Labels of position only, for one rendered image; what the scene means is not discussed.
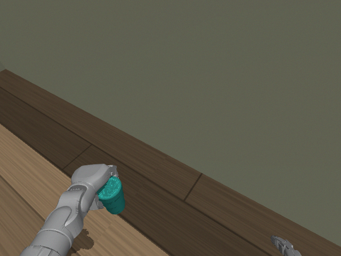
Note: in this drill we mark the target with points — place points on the left robot arm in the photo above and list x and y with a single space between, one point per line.
64 223

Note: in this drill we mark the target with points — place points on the left robot hand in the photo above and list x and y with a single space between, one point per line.
95 175

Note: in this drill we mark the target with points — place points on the cup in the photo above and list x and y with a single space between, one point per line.
111 195

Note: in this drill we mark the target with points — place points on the right robot hand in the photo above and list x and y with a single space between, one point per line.
284 246

